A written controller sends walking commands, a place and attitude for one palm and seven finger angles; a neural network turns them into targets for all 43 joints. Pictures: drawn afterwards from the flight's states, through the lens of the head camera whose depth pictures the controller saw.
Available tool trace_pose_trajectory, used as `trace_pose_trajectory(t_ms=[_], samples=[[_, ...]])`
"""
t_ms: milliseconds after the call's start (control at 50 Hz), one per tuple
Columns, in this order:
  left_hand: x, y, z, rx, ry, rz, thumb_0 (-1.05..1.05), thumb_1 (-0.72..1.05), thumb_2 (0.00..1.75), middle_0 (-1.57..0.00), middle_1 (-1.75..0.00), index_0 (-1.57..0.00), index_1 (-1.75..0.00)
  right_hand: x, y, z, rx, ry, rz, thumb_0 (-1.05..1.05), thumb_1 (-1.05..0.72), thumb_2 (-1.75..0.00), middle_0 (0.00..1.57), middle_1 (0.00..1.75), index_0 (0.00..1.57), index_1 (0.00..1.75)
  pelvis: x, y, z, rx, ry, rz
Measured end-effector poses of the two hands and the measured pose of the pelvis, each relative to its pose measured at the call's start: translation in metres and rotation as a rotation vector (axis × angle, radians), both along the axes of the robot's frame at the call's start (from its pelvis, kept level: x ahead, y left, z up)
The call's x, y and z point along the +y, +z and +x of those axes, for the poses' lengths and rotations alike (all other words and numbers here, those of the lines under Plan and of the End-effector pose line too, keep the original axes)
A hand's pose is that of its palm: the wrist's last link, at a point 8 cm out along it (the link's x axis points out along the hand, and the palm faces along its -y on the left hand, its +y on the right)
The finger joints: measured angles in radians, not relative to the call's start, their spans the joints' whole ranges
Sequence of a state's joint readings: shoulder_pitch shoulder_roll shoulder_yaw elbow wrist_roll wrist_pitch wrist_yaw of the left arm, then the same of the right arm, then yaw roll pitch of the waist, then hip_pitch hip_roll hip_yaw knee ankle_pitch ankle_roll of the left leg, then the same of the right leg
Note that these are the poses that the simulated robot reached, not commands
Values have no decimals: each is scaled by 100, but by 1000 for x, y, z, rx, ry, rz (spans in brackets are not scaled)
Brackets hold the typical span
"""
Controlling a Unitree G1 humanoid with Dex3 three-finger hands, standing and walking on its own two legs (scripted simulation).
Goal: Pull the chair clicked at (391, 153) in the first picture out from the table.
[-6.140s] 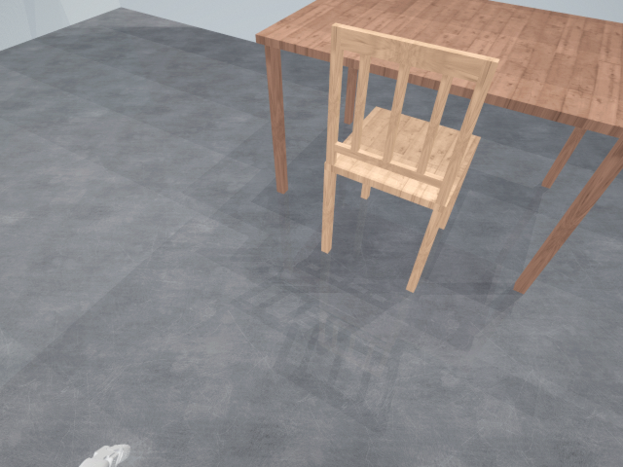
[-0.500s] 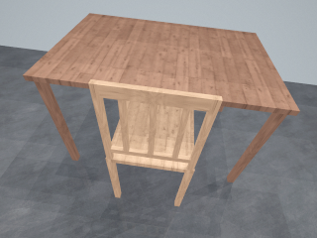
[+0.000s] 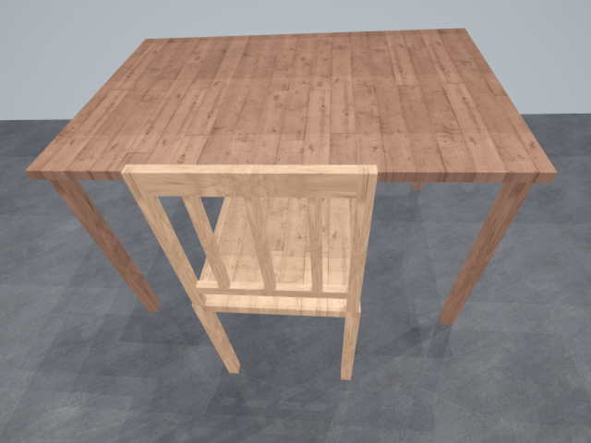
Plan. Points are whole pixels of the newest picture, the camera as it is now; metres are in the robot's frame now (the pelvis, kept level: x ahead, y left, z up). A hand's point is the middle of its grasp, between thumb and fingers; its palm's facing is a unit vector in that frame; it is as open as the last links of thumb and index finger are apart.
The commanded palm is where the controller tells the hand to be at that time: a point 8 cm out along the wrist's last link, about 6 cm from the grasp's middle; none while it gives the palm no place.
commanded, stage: look again from close up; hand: left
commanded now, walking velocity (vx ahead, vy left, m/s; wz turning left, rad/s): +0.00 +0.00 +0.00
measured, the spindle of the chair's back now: (262, 246) +0.48 +0.10 -0.07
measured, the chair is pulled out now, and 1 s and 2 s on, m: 0.00 0.00 0.00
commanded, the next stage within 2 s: shuffle to correct the standing spot in 0.94 s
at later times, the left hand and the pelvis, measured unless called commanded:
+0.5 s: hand out of the picture -0.02 +0.18 -0.16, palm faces +0.03 -0.98 -0.21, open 7.3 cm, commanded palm none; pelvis -0.01 +0.01 +0.01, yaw +0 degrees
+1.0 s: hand out of the picture -0.02 +0.20 -0.16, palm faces +0.03 -0.98 -0.20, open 7.3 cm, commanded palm none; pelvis -0.02 +0.03 +0.01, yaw +0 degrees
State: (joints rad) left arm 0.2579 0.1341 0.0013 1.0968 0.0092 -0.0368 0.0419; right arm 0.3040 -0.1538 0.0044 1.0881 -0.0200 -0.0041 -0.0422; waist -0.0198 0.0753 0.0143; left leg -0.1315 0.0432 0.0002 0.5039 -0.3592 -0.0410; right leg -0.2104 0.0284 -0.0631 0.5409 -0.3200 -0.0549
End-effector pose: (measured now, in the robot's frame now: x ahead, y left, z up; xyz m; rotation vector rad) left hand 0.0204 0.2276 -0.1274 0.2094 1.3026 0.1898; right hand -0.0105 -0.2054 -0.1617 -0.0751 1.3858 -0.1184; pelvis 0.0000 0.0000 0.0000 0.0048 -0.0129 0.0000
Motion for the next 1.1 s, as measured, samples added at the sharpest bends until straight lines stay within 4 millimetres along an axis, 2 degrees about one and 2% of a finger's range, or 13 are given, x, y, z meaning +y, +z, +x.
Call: trace_pose_trajectory(t_ms=[120,240,400,560,840,1100], samples=[[-1,2,-1,-12,2,-6,1,93,90,-20,-30,-20,-30,-5,5,-1,-7,9,-8,1,-92,-90,20,30,19,30,-2,3,-4,-4,0,4],[0,1,-14,14,9,-20,1,93,90,-20,-30,-20,-30,-6,10,-11,17,19,-16,0,-92,-90,20,30,19,30,-1,5,-8,-3,-1,5],[0,-2,-34,60,22,-41,1,92,90,-20,-30,-20,-30,0,13,-26,60,23,-18,0,-91,-90,20,30,19,30,4,7,-12,-3,-1,5],[1,-5,-46,88,28,-63,1,91,90,-20,-30,-20,-30,10,15,-31,69,24,-19,0,-91,-90,20,30,19,30,11,7,-15,-4,-3,4],[13,-6,-48,86,28,-64,1,91,90,-20,-30,-20,-30,28,15,-28,47,25,-10,0,-91,-90,20,30,19,30,24,8,-18,-6,-6,6],[18,-8,-50,90,27,-72,1,91,90,-20,-30,-20,-30,32,17,-27,48,23,-22,0,-91,-90,20,30,19,30,31,7,-18,-6,-7,5]])
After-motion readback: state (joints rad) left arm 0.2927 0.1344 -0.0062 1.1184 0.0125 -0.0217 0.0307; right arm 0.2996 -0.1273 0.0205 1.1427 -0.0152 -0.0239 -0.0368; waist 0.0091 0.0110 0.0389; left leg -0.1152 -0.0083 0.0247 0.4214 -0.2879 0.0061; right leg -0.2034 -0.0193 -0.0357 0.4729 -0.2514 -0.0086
